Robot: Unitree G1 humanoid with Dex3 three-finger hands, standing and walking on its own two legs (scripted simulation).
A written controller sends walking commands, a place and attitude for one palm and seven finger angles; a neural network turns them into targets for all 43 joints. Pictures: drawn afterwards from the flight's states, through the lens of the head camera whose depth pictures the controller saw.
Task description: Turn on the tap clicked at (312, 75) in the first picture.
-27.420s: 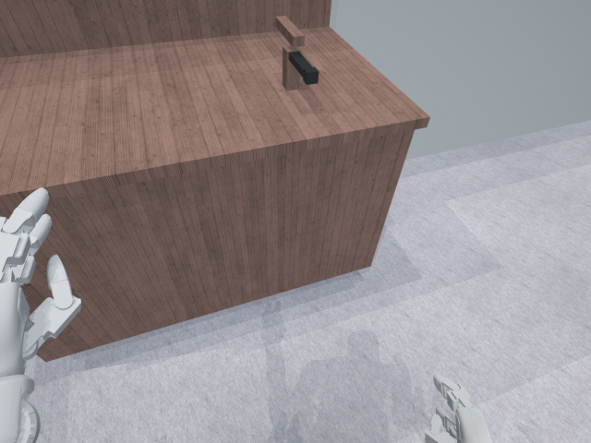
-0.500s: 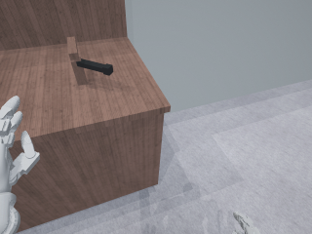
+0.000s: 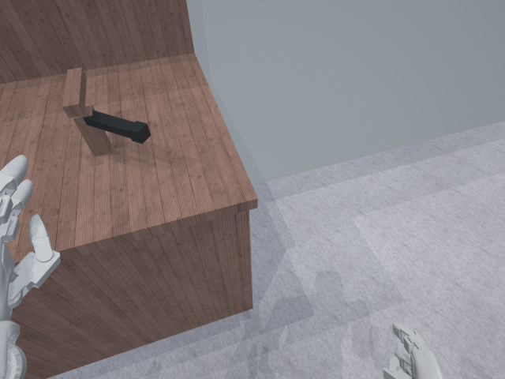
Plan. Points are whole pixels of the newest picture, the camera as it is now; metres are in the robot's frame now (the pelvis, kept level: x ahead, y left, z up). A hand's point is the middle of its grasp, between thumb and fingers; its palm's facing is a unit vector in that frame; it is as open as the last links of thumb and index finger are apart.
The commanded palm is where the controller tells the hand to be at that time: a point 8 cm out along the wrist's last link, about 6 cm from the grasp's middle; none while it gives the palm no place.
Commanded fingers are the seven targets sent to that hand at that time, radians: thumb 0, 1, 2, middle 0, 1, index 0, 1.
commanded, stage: take the last steps up to it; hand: left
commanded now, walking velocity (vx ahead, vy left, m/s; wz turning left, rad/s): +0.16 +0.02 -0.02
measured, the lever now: (139, 132) +0.51 +0.25 +0.10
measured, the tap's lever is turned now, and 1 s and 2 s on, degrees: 49 49 49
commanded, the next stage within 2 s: come to a stop and stand still in 0.02 s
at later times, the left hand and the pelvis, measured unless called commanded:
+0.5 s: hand (105, 194) +0.31 +0.22 +0.16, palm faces +0.41 -0.77 -0.48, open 7.4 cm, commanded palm +0.25 +0.25 +0.18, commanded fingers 0.00 0.90 0.90 -0.20 -0.30 -0.20 -0.30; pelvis +0.09 -0.03 +0.00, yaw +0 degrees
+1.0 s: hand (75, 165) +0.33 +0.25 +0.20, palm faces +0.50 -0.75 -0.43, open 7.4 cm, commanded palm +0.23 +0.24 +0.18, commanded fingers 0.00 0.90 0.90 -0.20 -0.30 -0.20 -0.30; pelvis +0.06 -0.03 +0.00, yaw -1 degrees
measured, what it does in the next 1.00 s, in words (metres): steps on the spot: left foot, then right foot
